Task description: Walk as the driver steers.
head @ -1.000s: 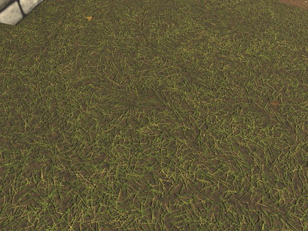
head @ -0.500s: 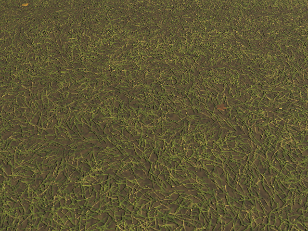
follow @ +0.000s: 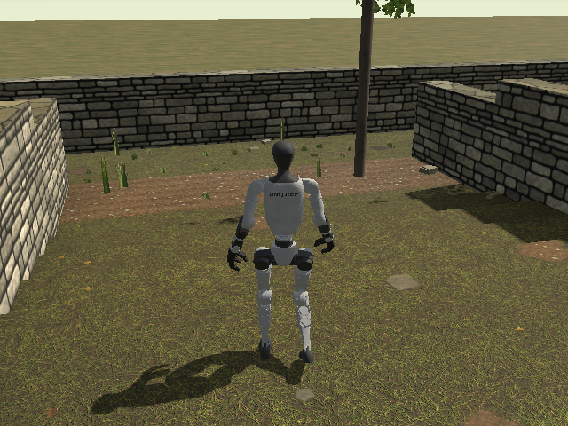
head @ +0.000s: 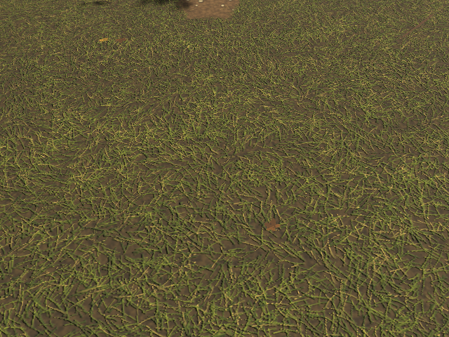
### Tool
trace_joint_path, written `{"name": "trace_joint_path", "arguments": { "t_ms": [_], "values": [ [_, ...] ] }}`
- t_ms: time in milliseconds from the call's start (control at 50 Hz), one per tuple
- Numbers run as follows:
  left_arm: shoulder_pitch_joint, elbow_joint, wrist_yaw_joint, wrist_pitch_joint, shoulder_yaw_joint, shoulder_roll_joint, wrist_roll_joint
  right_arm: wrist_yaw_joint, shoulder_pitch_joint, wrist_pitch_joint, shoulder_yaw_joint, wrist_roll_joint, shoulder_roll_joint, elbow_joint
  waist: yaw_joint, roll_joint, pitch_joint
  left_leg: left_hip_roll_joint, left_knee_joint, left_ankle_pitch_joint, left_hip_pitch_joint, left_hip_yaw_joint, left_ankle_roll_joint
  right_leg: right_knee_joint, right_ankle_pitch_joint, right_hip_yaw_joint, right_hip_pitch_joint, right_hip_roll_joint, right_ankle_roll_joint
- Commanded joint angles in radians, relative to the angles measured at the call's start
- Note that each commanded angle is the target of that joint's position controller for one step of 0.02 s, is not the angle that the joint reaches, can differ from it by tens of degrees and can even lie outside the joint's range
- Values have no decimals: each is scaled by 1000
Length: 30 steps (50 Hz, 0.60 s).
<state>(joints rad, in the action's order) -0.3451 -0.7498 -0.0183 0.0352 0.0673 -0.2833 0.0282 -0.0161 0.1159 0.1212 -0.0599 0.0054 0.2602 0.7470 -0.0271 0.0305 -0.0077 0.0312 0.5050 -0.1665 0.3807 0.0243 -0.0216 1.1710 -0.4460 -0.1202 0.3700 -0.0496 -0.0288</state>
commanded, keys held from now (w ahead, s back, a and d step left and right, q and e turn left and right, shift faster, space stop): w+e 0.30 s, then w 0.16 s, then w+q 0.30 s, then q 0.24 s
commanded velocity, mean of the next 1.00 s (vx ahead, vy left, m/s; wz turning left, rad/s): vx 0.45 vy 0.00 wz -0.12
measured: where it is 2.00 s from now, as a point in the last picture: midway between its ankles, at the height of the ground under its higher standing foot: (276, 284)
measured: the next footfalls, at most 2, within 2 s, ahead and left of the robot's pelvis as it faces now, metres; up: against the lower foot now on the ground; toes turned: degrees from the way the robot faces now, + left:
right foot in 0.42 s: +0.35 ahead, -0.19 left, +0.00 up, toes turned -17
left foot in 0.94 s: +0.73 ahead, -0.02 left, +0.00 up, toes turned -3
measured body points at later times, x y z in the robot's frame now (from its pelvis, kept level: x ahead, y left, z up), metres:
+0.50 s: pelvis +0.25 -0.08 -0.01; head +0.29 -0.10 +0.44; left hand +0.51 +0.11 -0.09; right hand +0.22 -0.36 -0.14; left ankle +0.13 +0.11 -0.64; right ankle +0.31 -0.17 -0.73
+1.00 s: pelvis +0.54 -0.09 -0.02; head +0.57 -0.10 +0.43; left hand +0.58 +0.17 -0.14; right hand +0.70 -0.36 -0.12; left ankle +0.68 -0.02 -0.73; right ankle +0.32 -0.19 -0.69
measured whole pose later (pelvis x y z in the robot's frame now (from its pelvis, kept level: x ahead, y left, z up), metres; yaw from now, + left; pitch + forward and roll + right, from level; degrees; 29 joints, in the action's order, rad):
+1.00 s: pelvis +0.54 -0.09 -0.02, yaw -2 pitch +3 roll -1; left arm -0.39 -0.84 0.04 0.11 0.02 -0.25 -0.09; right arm -0.05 0.11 0.10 -0.03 0.04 0.30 0.77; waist -0.01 -0.04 -0.01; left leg 0.04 0.55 -0.06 0.55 0.02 -0.09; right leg 0.72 -0.50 0.15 0.03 0.05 0.08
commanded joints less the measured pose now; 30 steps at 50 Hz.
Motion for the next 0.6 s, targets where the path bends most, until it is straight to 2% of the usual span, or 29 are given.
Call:
{"name": "trace_joint_path", "arguments": {
  "t_ms": [20, 40, 80, 140, 220, 280, 320, 360, 380, 400, 420, 440, 460, 480, 500, 520, 540, 600],
  "values": [
    [61, 112, 6, 11, 34, -115, -6, 8, 86, -6, -24, 10, 92, -22, 54, -116, 21, -300, -270, -27, -303, -335, -151, 55, 112, -21, 340, 145, 9],
    [52, 115, 10, 6, 31, -92, 2, 7, 86, -3, -25, 8, 92, -14, 46, -137, 16, -284, -296, 7, -272, -280, -151, 30, 125, -5, 317, 155, 9],
    [68, 135, 13, -4, 23, -61, 2, 6, 97, 6, -33, -1, 113, 2, 42, -131, 5, -288, -332, 87, -255, -203, -171, -17, 152, 12, 334, 169, 16],
    [118, 161, 17, -7, 18, -51, -5, 9, 109, 6, -46, 0, 149, 20, 46, -103, 2, -301, -350, 205, -287, -109, -183, -126, 261, 17, 378, 178, 30],
    [224, 183, 42, 5, 8, -36, -4, 15, 123, -10, -48, -6, 172, 36, 84, -95, -26, -267, -347, 255, -311, 38, -143, -351, 457, 77, 332, 162, 20],
    [315, 217, 61, 7, 2, -26, -2, 18, 168, -25, -52, -17, 198, 55, 116, -88, -56, -288, -333, 262, -369, 83, -128, -462, 461, 129, 315, 143, 3],
    [348, 241, 72, 7, 3, -32, -1, 18, 192, -38, -56, -29, 215, 68, 116, -92, -70, -313, -305, 333, -420, 98, -119, -510, 388, 150, 300, 126, -21],
    [318, 249, 74, 5, 17, -57, -8, 19, 197, -49, -62, -39, 242, 75, 74, -118, -39, -325, -207, 617, -456, 122, -109, -544, 278, 189, 199, 70, -62],
    [242, 233, 71, 3, 34, -86, -13, 22, 191, -55, -65, -42, 256, 76, 20, -131, 12, -317, -91, 775, -458, 143, -100, -571, 253, 211, 83, 30, -88],
    [81, 186, 62, 1, 61, -129, -12, 25, 182, -59, -57, -44, 243, 78, -71, -111, 97, -286, 93, 820, -391, 176, -76, -645, 335, 225, -152, -11, -122],
    [-88, 143, 44, -7, 89, -196, -13, 27, 190, -53, -35, -23, 197, 65, -142, -38, 198, -249, 364, 553, -160, 182, -37, -632, 386, 70, -468, 85, -168],
    [-76, 141, 36, 0, 98, -312, -11, 12, 298, -32, 11, 9, 60, 18, -18, 230, 298, -66, 733, -361, 259, 124, 25, -709, 258, -481, -767, 370, -338],
    [-117, 156, 42, 11, 72, -229, -12, 0, 227, -3, -4, -28, 148, 32, -93, 128, 418, -52, 862, -431, 339, -85, 17, -830, 189, -663, -783, 430, -370],
    [-70, 140, 48, 21, 55, -181, -22, -6, 133, 5, -18, -67, 189, 3, -99, 88, 264, -96, 877, -355, 415, -85, 4, -839, 280, -480, -681, 402, -317],
    [-6, 138, 48, 27, 45, -153, -18, -2, 106, 7, -11, -59, 173, 0, -60, 36, 172, -143, 804, -268, 394, -80, -6, -840, 371, -337, -534, 358, -276],
    [55, 138, 48, 31, 34, -117, -22, 2, 96, 2, -14, -38, 168, 11, -26, 12, 115, -173, 738, -212, 348, -80, -2, -861, 444, -240, -407, 323, -249],
    [92, 141, 47, 37, 24, -89, -31, 1, 127, -12, -18, -35, 168, 23, 10, 24, 92, -195, 707, -167, 282, -93, 2, -896, 484, -176, -318, 298, -237],
    [109, 110, 45, 67, 28, -94, -35, 4, 177, -55, -13, -37, 117, 47, 50, 20, 53, -196, 649, -87, 235, -102, 26, -995, 501, -66, -207, 292, -240]
  ]
}}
